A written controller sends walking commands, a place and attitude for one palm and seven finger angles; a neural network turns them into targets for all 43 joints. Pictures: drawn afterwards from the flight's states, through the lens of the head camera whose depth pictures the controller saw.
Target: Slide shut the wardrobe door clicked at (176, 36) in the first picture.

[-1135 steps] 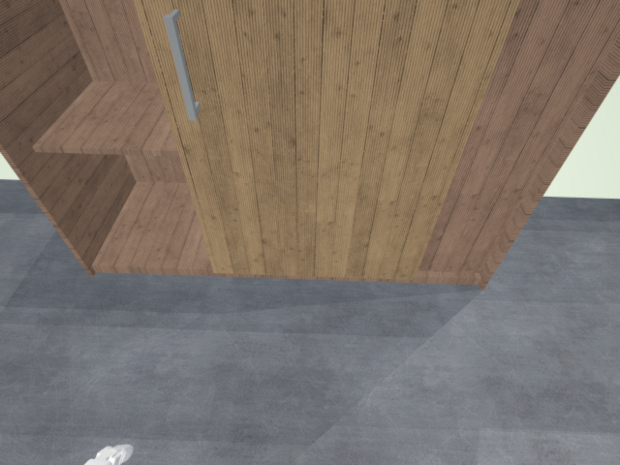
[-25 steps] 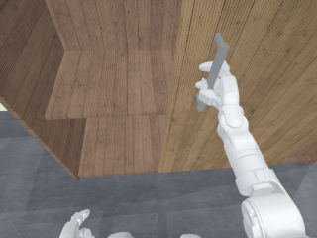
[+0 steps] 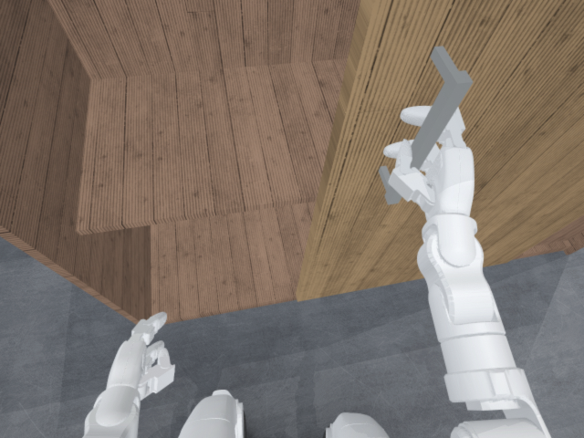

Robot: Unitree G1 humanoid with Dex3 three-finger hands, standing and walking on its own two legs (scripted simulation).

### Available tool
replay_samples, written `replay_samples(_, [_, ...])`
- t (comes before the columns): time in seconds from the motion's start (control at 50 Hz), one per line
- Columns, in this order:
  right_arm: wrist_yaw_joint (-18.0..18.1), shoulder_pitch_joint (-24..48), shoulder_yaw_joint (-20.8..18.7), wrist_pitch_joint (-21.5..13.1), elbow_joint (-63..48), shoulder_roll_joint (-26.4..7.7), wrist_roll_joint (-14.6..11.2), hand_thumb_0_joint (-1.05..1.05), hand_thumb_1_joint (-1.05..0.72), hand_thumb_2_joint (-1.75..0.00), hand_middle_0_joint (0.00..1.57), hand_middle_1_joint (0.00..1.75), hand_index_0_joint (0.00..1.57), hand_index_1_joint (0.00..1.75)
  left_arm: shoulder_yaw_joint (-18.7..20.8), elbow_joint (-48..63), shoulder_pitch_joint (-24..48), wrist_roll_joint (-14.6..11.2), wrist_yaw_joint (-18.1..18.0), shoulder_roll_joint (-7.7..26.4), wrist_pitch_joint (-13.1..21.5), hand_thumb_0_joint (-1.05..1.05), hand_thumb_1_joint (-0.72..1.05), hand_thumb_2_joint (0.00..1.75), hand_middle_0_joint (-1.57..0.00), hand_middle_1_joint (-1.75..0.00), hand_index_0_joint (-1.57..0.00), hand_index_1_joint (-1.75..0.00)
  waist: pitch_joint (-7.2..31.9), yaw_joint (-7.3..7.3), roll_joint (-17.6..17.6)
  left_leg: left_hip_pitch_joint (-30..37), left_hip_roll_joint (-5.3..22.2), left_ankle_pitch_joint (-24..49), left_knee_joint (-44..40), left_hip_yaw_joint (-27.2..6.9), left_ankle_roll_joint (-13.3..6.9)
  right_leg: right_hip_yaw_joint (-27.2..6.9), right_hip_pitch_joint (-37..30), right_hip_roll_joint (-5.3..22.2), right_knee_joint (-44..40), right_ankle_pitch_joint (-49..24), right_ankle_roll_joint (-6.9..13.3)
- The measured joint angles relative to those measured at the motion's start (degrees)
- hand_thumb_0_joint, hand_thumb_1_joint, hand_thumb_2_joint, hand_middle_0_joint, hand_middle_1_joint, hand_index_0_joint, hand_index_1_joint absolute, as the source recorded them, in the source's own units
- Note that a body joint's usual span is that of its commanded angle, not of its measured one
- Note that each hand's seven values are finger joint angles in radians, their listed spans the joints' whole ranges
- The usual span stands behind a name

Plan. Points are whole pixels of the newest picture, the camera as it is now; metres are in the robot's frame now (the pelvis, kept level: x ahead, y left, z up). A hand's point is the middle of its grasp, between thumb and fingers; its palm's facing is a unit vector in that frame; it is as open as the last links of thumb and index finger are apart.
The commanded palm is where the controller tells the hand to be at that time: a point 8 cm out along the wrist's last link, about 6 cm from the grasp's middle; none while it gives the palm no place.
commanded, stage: step sideways, sliding the door along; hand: right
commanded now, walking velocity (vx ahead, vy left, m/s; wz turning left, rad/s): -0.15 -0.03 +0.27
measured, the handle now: (412, 139) +0.45 -0.16 +0.11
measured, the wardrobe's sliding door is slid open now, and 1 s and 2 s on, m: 0.47 0.28 0.09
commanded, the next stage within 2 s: none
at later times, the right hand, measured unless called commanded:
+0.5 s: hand (331, 186) +0.38 -0.05 +0.12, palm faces -0.06 +1.00 +0.00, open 5.7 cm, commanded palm +0.35 -0.03 +0.11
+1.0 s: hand (252, 186) +0.37 +0.04 +0.12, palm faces -0.13 +0.99 -0.03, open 5.4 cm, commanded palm +0.35 +0.05 +0.12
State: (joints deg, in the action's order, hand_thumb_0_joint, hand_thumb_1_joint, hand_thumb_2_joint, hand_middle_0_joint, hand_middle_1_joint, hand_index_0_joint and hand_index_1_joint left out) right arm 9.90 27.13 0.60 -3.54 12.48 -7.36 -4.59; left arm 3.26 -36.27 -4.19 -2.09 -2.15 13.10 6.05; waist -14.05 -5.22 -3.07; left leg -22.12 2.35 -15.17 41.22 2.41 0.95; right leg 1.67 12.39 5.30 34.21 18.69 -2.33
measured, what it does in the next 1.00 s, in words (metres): steps on the spot: left foot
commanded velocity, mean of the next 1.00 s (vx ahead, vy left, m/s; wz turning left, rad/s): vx -0.24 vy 0.20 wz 0.16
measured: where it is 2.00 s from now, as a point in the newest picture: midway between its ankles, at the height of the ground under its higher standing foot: outside the picture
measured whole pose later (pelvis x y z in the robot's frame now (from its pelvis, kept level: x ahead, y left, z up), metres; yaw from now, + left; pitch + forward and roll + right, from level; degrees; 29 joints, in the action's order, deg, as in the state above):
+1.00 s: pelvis +0.01 +0.08 +0.01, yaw +10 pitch -1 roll +2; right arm 8.3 15.5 7.2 -5.3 -1.1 -5.5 -1.6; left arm 1.8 -33.6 -3.8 -0.8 1.0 10.3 4.0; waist -13.5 -5.2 -1.5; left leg -24.4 0.2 -25.9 60.1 1.4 0.7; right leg 5.3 16.2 12.7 31.2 13.1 -5.0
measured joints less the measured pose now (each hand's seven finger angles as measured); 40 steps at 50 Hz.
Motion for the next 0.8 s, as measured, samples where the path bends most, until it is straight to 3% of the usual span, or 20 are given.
replay_samples(0.06, [-0.20, -1.96, 1.38, -0.22, -2.15, 0.57, 0.03, 0.01, -0.82, -0.87, 0.37, 1.40, 0.17, 1.40, 0.30, 1.38, -1.13, 0.25, 1.33, -0.63, 0.58, 0.02, 0.91, 0.90, -0.20, -0.30, -0.19, -0.30, -0.06, -1.91, 0.62, -1.16, -0.85, -6.22, 7.07, -1.27, -0.35, 0.81, -2.00, 0.61, -2.01, 1.85, -1.53])
replay_samples(0.14, [-0.27, -5.83, 2.27, -0.86, -5.86, 1.13, -0.02, 0.01, -0.82, -0.87, 0.37, 1.40, 0.18, 1.40, -1.11, 2.58, -2.31, 0.05, 2.53, -1.36, 1.67, 0.02, 0.91, 0.90, -0.20, -0.30, -0.19, -0.30, 0.37, -3.19, -0.33, 4.72, -1.23, -1.39, -1.65, 0.31, -0.88, 2.06, -2.15, 2.61, 1.58, 3.92, -2.09])
replay_samples(0.18, [-0.19, -7.81, 2.07, -1.20, -8.10, 2.05, 0.44, 0.01, -0.82, -0.87, 0.38, 1.40, 0.18, 1.40, -1.76, 2.09, -1.25, -0.04, 2.61, -1.35, 1.50, 0.02, 0.91, 0.90, -0.20, -0.30, -0.19, -0.30, 0.07, -2.44, -1.87, 7.10, -2.32, -4.71, -4.52, 1.63, -1.65, 2.26, 0.26, 4.40, 6.94, 1.83, -0.94])
replay_samples(0.24, [0.49, -10.99, 2.85, -1.58, -11.84, 3.68, 1.84, 0.01, -0.82, -0.87, 0.38, 1.40, 0.19, 1.40, -2.05, 1.67, 0.51, -0.22, 2.07, -1.29, 1.05, 0.02, 0.91, 0.90, -0.20, -0.30, -0.19, -0.30, 0.41, -2.30, -0.85, 5.87, -1.51, -4.43, -5.39, 0.41, -1.98, -0.18, 5.24, 0.66, 14.20, 7.13, 1.09])
replay_samples(0.28, [1.15, -13.17, 4.30, -1.31, -14.74, 5.26, 2.69, 0.02, -0.82, -0.87, 0.36, 1.40, 0.21, 1.40, -1.97, 2.08, 0.95, -0.23, 1.86, -0.82, 1.58, 0.02, 0.91, 0.90, -0.20, -0.30, -0.19, -0.30, 0.61, -2.01, -0.28, 4.45, -1.07, -2.17, -5.49, -1.01, -2.04, -0.46, 6.42, -1.65, 10.13, 7.08, 2.13])
replay_samples(0.32, [1.46, -15.56, 6.24, -1.25, -17.55, 6.42, 3.33, 0.02, -0.83, -0.87, 0.33, 1.40, 0.23, 1.40, -1.76, 2.37, 1.32, 0.04, 1.84, -0.16, 2.21, 0.02, 0.91, 0.90, -0.20, -0.30, -0.19, -0.30, 0.58, -1.12, -1.03, 2.52, -1.67, 0.63, -2.41, -1.42, -1.40, 1.12, 4.17, -1.07, 0.28, -6.56, 2.74])
replay_samples(0.34, [1.23, -16.40, 7.37, -1.36, -18.54, 6.36, 3.31, 0.02, -0.83, -0.87, 0.32, 1.40, 0.25, 1.40, -1.25, 2.56, 1.35, 0.19, 2.12, -0.28, 2.29, 0.02, 0.91, 0.90, -0.20, -0.30, -0.19, -0.30, 0.53, -1.01, -0.95, 0.90, -1.72, 1.21, 1.37, -1.60, -0.93, 1.62, 2.83, -0.79, -1.54, -6.52, 2.29])
replay_samples(0.4, [-0.35, -17.55, 10.11, -2.45, -19.13, 5.73, 3.81, 0.02, -0.82, -0.86, 0.31, 1.40, 0.25, 1.39, -0.63, 3.33, 0.78, 0.84, 3.40, -1.69, 1.74, 0.02, 0.91, 0.90, -0.20, -0.30, -0.19, -0.30, 0.43, -1.86, 1.07, -4.12, -1.77, -8.72, 15.72, -3.15, -0.73, 2.95, 0.16, -0.80, -3.12, 0.05, 1.21])
replay_samples(0.44, [-0.89, -18.58, 11.39, -2.84, -19.93, 5.24, 4.41, 0.02, -0.82, -0.86, 0.31, 1.40, 0.26, 1.39, -1.35, 3.90, 0.47, 1.24, 3.83, -2.49, 1.88, 0.02, 0.91, 0.90, -0.20, -0.30, -0.19, -0.30, 0.15, -2.28, 1.70, -6.06, -1.70, -10.96, 20.42, -2.35, -0.79, 3.42, -1.19, -0.07, -3.90, 1.06, 0.64])
replay_samples(0.5, [-1.45, -19.90, 12.50, -3.73, -21.26, 4.08, 4.29, 0.02, -0.81, -0.86, 0.33, 1.40, 0.27, 1.39, -2.65, 4.82, 0.39, 1.71, 4.22, -3.42, 2.20, 0.02, 0.91, 0.90, -0.20, -0.30, -0.19, -0.30, -0.93, -3.07, 1.69, -7.18, -1.04, -9.54, 19.91, -0.06, -0.91, 4.68, -3.27, 1.47, -4.65, 1.16, -0.17])
replay_samples(0.56, [-1.90, -19.93, 12.59, -4.14, -22.31, 2.62, 4.02, 0.02, -0.80, -0.86, 0.37, 1.40, 0.28, 1.39, -3.77, 5.34, 0.77, 1.92, 4.24, -4.22, 2.22, 0.02, 0.91, 0.90, -0.20, -0.30, -0.20, -0.30, -2.30, -3.27, 0.91, -5.67, -0.74, -5.27, 13.28, 1.97, -0.99, 5.67, -4.72, 3.15, -3.32, 2.36, -1.06])
replay_samples(0.64, [-2.38, -18.79, 11.27, -4.04, -23.08, 0.62, 3.82, 0.02, -0.80, -0.87, 0.41, 1.40, 0.30, 1.40, -4.92, 5.06, 1.05, 1.23, 3.81, -5.44, 1.69, 0.02, 0.90, 0.90, -0.20, -0.30, -0.20, -0.30, -2.86, -2.27, 0.17, 0.93, -0.74, 4.83, 0.23, 4.18, -1.23, 6.56, -3.80, 5.38, 4.86, 6.19, -2.05])
replay_samples(0.68, [-2.39, -18.84, 10.61, -3.68, -23.57, 0.56, 4.13, 0.02, -0.80, -0.87, 0.44, 1.40, 0.31, 1.40, -5.08, 4.00, 1.98, 0.66, 3.35, -5.23, 0.92, 0.02, 0.90, 0.90, -0.20, -0.30, -0.20, -0.30, -3.05, -1.00, -1.22, 3.47, -1.61, -0.34, -1.52, 5.92, -2.55, 5.74, -0.93, 7.30, 11.78, 5.29, -1.47])
replay_samples(0.72, [-1.96, -18.59, 9.96, -3.54, -23.41, 1.38, 4.55, 0.02, -0.80, -0.86, 0.45, 1.40, 0.30, 1.40, -4.98, 2.41, 3.81, 0.49, 2.58, -4.47, 0.38, 0.02, 0.90, 0.90, -0.20, -0.30, -0.20, -0.30, -3.13, -0.26, -1.20, 2.49, -1.45, -2.15, -0.85, 5.83, -3.71, 2.88, 2.89, 5.03, 18.40, 8.88, -0.22])
replay_samples(0.74, [-1.56, -18.55, 9.71, -3.34, -23.37, 1.98, 4.62, 0.02, -0.80, -0.86, 0.44, 1.39, 0.30, 1.40, -4.77, 1.99, 4.50, 0.55, 2.23, -4.18, 0.30, 0.02, 0.91, 0.90, -0.20, -0.30, -0.20, -0.30, -3.10, -0.08, -0.48, 1.67, -0.98, -0.86, -1.05, 5.08, -2.79, 2.09, 4.00, 3.03, 18.87, 12.36, 0.34])
replay_samples(0.78, [-0.90, -18.44, 9.34, -2.54, -23.61, 3.38, 3.90, 0.02, -0.82, -0.87, 0.44, 1.39, 0.30, 1.40, -4.53, 1.89, 5.17, 0.68, 1.72, -3.55, 0.69, 0.02, 0.91, 0.90, -0.20, -0.30, -0.20, -0.30, -2.86, 0.96, 1.20, 0.23, -0.39, 1.10, -2.10, 4.12, -3.46, 2.15, 4.35, 0.30, 11.59, 11.75, 0.74])
replay_samples(0.8, [-0.61, -18.14, 9.04, -2.40, -23.52, 3.78, 3.97, 0.02, -0.83, -0.87, 0.44, 1.39, 0.31, 1.40, -4.39, 1.99, 5.40, 0.75, 1.56, -3.11, 0.86, 0.02, 0.91, 0.90, -0.20, -0.30, -0.20, -0.30, -2.71, 1.72, 1.67, -0.73, -0.39, 2.25, -1.91, 3.99, -3.69, 2.93, 3.45, 0.02, 5.04, 5.43, 0.72])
